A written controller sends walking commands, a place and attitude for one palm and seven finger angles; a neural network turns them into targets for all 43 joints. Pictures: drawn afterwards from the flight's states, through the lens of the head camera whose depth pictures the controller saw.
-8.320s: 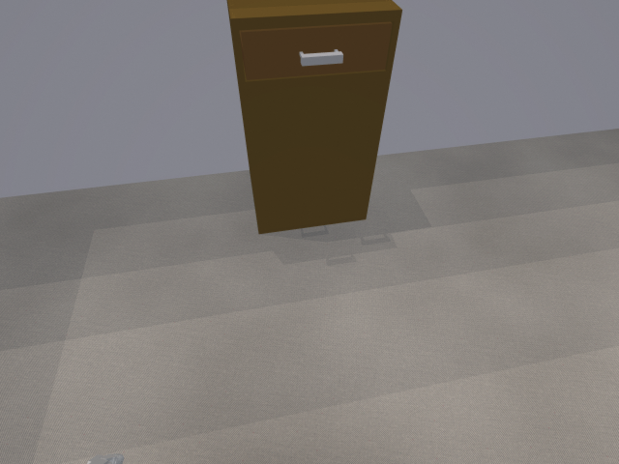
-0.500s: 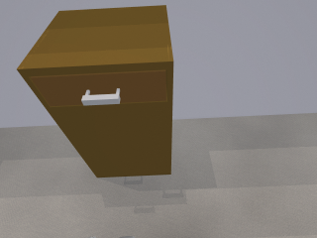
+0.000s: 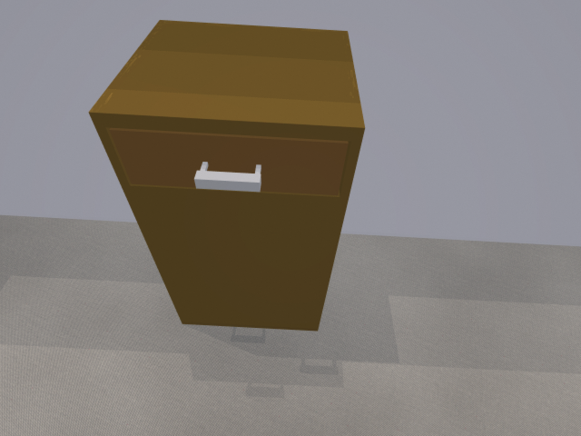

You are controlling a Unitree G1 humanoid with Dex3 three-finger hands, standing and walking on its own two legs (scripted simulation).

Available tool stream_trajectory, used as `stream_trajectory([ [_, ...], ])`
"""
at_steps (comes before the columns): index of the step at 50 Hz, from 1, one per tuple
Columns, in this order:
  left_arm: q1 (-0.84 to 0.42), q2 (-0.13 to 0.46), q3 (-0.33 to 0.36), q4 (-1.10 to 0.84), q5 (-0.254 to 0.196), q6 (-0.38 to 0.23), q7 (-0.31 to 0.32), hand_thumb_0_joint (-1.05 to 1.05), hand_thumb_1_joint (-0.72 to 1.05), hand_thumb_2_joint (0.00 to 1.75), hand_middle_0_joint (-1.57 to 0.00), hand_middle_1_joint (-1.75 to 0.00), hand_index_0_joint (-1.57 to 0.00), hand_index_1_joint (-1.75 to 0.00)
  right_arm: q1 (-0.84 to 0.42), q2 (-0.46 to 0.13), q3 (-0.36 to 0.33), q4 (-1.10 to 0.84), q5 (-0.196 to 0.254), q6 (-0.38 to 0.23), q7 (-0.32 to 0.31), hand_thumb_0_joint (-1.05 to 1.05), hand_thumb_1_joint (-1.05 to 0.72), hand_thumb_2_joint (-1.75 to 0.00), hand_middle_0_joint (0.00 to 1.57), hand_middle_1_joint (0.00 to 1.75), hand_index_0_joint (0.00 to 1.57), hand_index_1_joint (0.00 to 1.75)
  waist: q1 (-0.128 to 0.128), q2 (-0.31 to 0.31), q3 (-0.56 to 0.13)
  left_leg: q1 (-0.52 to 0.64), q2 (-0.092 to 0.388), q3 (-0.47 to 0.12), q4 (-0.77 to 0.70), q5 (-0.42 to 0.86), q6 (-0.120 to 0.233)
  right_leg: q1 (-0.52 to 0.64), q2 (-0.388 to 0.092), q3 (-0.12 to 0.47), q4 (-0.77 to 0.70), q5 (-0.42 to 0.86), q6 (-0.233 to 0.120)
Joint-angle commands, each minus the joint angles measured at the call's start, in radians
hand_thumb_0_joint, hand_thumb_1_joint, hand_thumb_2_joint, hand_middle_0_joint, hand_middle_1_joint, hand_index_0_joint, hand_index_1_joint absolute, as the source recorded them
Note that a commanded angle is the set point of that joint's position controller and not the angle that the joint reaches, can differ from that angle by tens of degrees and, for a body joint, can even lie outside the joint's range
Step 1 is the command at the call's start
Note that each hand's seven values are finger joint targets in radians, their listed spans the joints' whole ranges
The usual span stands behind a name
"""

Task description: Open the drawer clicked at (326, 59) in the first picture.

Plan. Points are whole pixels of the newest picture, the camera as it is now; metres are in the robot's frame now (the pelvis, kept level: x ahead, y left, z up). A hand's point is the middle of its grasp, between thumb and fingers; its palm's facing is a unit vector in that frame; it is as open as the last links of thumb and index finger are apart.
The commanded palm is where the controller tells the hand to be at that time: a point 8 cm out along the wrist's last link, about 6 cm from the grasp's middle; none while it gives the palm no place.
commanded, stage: come to a stop and stand still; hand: left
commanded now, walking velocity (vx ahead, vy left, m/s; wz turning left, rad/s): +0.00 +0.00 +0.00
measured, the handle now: (230, 174) +0.57 +0.18 +0.00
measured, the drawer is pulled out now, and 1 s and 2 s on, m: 0.00 0.00 0.00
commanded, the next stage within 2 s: look again from close up in 0.52 s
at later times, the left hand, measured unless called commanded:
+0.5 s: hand out of the picture -0.03 +0.13 -0.18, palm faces +0.03 -0.98 -0.17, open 7.3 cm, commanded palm none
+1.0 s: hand out of the picture +0.01 +0.17 -0.18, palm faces +0.03 -0.98 -0.21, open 7.3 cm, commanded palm none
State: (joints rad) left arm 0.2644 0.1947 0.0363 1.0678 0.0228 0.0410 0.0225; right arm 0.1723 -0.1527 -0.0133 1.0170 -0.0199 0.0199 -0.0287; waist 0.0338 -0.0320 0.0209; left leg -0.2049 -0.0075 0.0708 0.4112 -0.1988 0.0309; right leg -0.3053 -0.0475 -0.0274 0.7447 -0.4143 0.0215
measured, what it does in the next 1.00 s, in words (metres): steps on the spot: right foot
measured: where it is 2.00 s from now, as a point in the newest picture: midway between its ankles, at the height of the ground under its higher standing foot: outside the picture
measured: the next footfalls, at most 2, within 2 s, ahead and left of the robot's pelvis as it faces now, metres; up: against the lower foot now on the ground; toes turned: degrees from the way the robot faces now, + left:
right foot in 0.06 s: +0.01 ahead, -0.13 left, +0.00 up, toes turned -3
right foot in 1.84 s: +0.08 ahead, -0.14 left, +0.00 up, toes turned -2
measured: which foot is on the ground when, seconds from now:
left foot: down 0.00-1.00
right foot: up 0.00-0.04, down 0.06-1.00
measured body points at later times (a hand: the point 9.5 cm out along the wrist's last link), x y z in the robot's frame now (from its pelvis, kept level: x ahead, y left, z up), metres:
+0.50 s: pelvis -0.02 -0.03 +0.00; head -0.02 -0.03 +0.45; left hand -0.03 +0.18 -0.16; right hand -0.08 -0.24 -0.16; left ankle +0.01 +0.10 -0.74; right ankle -0.03 -0.13 -0.74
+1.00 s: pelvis +0.00 -0.01 -0.01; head +0.00 -0.01 +0.44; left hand +0.01 +0.22 -0.16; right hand +0.00 -0.23 -0.17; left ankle +0.01 +0.10 -0.74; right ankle -0.03 -0.13 -0.74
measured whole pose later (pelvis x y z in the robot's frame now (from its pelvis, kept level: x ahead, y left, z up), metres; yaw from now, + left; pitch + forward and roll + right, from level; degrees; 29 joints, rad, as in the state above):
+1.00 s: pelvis +0.00 -0.01 -0.01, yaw +0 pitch -1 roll +0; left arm 0.30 0.15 0.00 1.07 0.02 -0.02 0.04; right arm 0.31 -0.16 0.02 1.07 -0.02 -0.01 -0.02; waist -0.01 0.01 0.01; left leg -0.26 0.01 0.05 0.54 -0.27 0.01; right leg -0.18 -0.03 -0.04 0.53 -0.33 0.01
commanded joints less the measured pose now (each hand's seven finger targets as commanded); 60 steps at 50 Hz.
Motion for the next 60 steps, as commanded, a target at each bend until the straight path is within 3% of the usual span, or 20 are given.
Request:
stream_trajectory([
  [1,0.045,0.038,-0.010,-0.014,-0.010,-0.033,0.006,0.00,0.90,0.90,-0.20,-0.30,-0.20,-0.30,0.067,-0.148,-0.032,0.003,0.012,-0.028,-0.007,0.00,-0.90,-0.90,0.20,0.30,0.20,0.30,-0.021,0.125,-0.057,0.109,0.207,-0.168,-0.076,0.319,0.084,0.077,-0.016,-0.002,-0.314,0.138,0.011],
  [2,0.074,0.056,-0.012,0.002,-0.009,-0.042,0.010,0.00,0.90,0.90,-0.20,-0.30,-0.20,-0.30,0.071,-0.129,-0.029,0.011,0.019,-0.032,-0.005,0.00,-0.90,-0.90,0.20,0.30,0.20,0.30,-0.018,0.083,-0.067,0.080,0.168,-0.146,-0.033,0.285,0.045,0.142,-0.041,0.044,-0.411,0.272,0.002],
  [3,0.067,0.076,-0.013,0.012,-0.009,-0.050,0.014,0.00,0.90,0.90,-0.20,-0.30,-0.20,-0.30,0.078,-0.106,-0.025,0.011,0.024,-0.034,-0.002,0.00,-0.90,-0.90,0.20,0.30,0.20,0.30,-0.038,0.026,-0.051,0.056,0.129,-0.117,-0.022,0.224,0.007,0.155,-0.090,0.093,-0.416,0.378,-0.021],
  [4,0.056,0.091,-0.013,0.010,-0.011,-0.052,0.016,0.00,0.90,0.90,-0.20,-0.30,-0.20,-0.30,0.082,-0.101,-0.024,0.018,0.024,-0.036,0.004,0.00,-0.90,-0.90,0.20,0.30,0.20,0.30,-0.043,0.065,-0.050,0.062,0.113,-0.112,-0.043,0.193,-0.008,0.153,-0.114,0.092,-0.400,0.429,-0.032],
  [5,0.055,0.087,-0.013,0.021,-0.010,-0.057,0.016,0.00,0.90,0.90,-0.20,-0.30,-0.20,-0.30,0.077,-0.094,-0.021,0.027,0.018,-0.032,0.003,0.00,-0.90,-0.90,0.20,0.30,0.20,0.30,-0.044,-0.011,-0.055,0.083,0.109,-0.099,-0.029,0.220,-0.015,0.138,-0.100,0.090,-0.376,0.468,-0.039],
  [6,0.050,0.073,-0.015,0.025,-0.012,-0.058,0.016,0.00,0.90,0.90,-0.20,-0.30,-0.20,-0.30,0.082,-0.097,-0.023,0.036,0.015,-0.028,0.001,0.00,-0.90,-0.90,0.20,0.30,0.20,0.30,-0.046,-0.072,-0.040,0.098,0.109,-0.091,-0.024,0.177,-0.020,0.113,-0.094,0.090,-0.388,0.433,-0.041],
  [7,0.045,0.066,-0.019,0.027,-0.013,-0.057,0.017,0.00,0.90,0.90,-0.20,-0.30,-0.20,-0.30,0.087,-0.101,-0.021,0.045,0.015,-0.025,0.002,0.00,-0.90,-0.90,0.20,0.30,0.20,0.30,-0.049,-0.079,-0.019,0.099,0.108,-0.089,-0.039,0.129,-0.021,0.088,-0.095,0.091,-0.408,0.365,-0.041],
  [12,0.046,0.058,-0.020,0.034,-0.015,-0.047,0.016,0.00,0.90,0.90,-0.20,-0.30,-0.20,-0.30,0.116,-0.089,-0.006,0.080,0.010,-0.017,0.004,0.00,-0.90,-0.90,0.20,0.30,0.20,0.30,-0.045,-0.005,0.092,0.046,0.098,-0.096,-0.090,-0.014,-0.024,0.018,-0.072,0.099,-0.470,0.090,-0.042],
  [20,0.070,0.043,-0.016,0.037,-0.018,-0.043,0.015,0.00,0.90,0.90,-0.20,-0.30,-0.20,-0.30,0.188,-0.059,0.000,0.112,0.005,-0.014,0.001,0.00,-0.90,-0.90,0.20,0.30,0.20,0.30,-0.039,0.014,0.104,0.004,0.088,-0.094,-0.074,-0.050,-0.026,0.003,-0.066,0.105,-0.483,0.007,-0.050],
  [30,0.097,0.008,-0.016,0.046,-0.020,-0.050,0.018,0.00,0.90,0.90,-0.20,-0.30,-0.20,-0.30,0.238,-0.032,0.001,0.132,0.008,-0.027,-0.009,0.00,-0.90,-0.90,0.20,0.30,0.20,0.30,-0.035,0.040,0.068,0.004,0.104,-0.097,-0.069,0.019,-0.025,0.056,-0.054,0.082,-0.447,0.137,-0.054],
  [31,0.171,0.041,-0.029,0.059,0.002,-0.087,0.050,0.00,0.90,0.90,-0.20,-0.30,-0.20,-0.30,0.093,-0.070,0.004,0.056,0.010,-0.048,0.010,0.00,-0.90,-0.90,0.20,0.30,0.20,0.30,0.019,-0.013,0.129,-0.118,0.098,-0.060,0.164,0.006,-0.054,0.046,-0.113,0.151,-0.442,0.497,-0.040],
  [32,0.108,0.089,-0.019,0.006,-0.002,-0.095,0.044,0.00,0.90,0.90,-0.20,-0.30,-0.20,-0.30,0.184,-0.021,0.001,0.027,0.008,-0.033,0.015,0.00,-0.90,-0.90,0.20,0.30,0.20,0.30,-0.067,-0.019,0.047,-0.088,0.071,-0.066,0.193,-0.135,-0.040,0.028,-0.180,0.186,-0.477,0.247,-0.090],
  [33,0.062,0.085,-0.018,-0.020,-0.003,-0.096,0.038,0.00,0.90,0.90,-0.20,-0.30,-0.20,-0.30,0.227,-0.025,0.000,0.039,0.004,-0.029,0.021,0.00,-0.90,-0.90,0.20,0.30,0.20,0.30,-0.083,-0.034,0.008,-0.058,0.067,-0.053,0.210,-0.123,-0.037,-0.004,-0.154,0.158,-0.475,0.065,-0.115],
  [34,0.043,0.081,-0.013,-0.034,-0.006,-0.096,0.035,0.00,0.90,0.90,-0.20,-0.30,-0.20,-0.30,0.258,-0.025,0.003,0.036,-0.001,-0.030,0.023,0.00,-0.90,-0.90,0.20,0.30,0.20,0.30,-0.093,0.015,-0.019,-0.024,0.064,-0.050,0.185,-0.073,-0.025,-0.011,-0.126,0.125,-0.439,0.035,-0.120],
  [36,0.061,0.047,-0.017,-0.034,-0.010,-0.093,0.031,0.00,0.90,0.90,-0.20,-0.30,-0.20,-0.30,0.259,-0.032,0.007,0.029,-0.002,-0.042,0.020,0.00,-0.90,-0.90,0.20,0.30,0.20,0.30,-0.077,0.058,0.019,-0.043,0.081,-0.082,0.115,0.004,-0.014,-0.017,-0.071,0.088,-0.374,0.065,-0.106],
  [38,0.086,0.028,-0.020,-0.031,-0.010,-0.080,0.028,0.00,0.90,0.90,-0.20,-0.30,-0.20,-0.30,0.237,-0.051,0.008,0.019,0.000,-0.047,0.013,0.00,-0.90,-0.90,0.20,0.30,0.20,0.30,-0.055,0.096,0.052,-0.103,0.098,-0.117,0.059,0.000,0.000,0.018,-0.036,0.070,-0.334,0.066,-0.091],
  [40,0.104,0.024,-0.022,-0.025,-0.008,-0.074,0.025,0.00,0.90,0.90,-0.20,-0.30,-0.20,-0.30,0.222,-0.063,0.009,0.012,0.000,-0.048,0.009,0.00,-0.90,-0.90,0.20,0.30,0.20,0.30,-0.042,0.088,0.076,-0.130,0.109,-0.139,0.028,-0.012,0.011,0.046,-0.020,0.054,-0.309,0.101,-0.080],
  [43,0.109,0.024,-0.022,-0.025,-0.009,-0.071,0.022,0.00,0.90,0.90,-0.20,-0.30,-0.20,-0.30,0.205,-0.079,0.010,0.013,0.004,-0.051,0.005,0.00,-0.90,-0.90,0.20,0.30,0.20,0.30,-0.036,0.026,0.061,-0.110,0.111,-0.138,0.014,0.021,0.015,0.074,-0.025,0.051,-0.305,0.158,-0.070],
  [50,0.105,0.047,-0.020,-0.028,-0.007,-0.067,0.021,0.00,0.90,0.90,-0.20,-0.30,-0.20,-0.30,0.182,-0.102,0.010,0.027,0.003,-0.055,0.002,0.00,-0.90,-0.90,0.20,0.30,0.20,0.30,-0.032,0.059,0.033,-0.044,0.114,-0.128,0.000,0.112,0.018,0.092,-0.036,0.043,-0.305,0.222,-0.054],
  [60,0.100,0.062,-0.020,-0.016,-0.005,-0.064,0.016,0.00,0.90,0.90,-0.20,-0.30,-0.20,-0.30,0.142,-0.114,0.010,0.041,0.007,-0.053,0.000,0.00,-0.90,-0.90,0.20,0.30,0.20,0.30,-0.030,0.039,0.026,-0.011,0.112,-0.110,-0.001,0.134,0.015,0.102,-0.046,0.053,-0.327,0.266,-0.049],
])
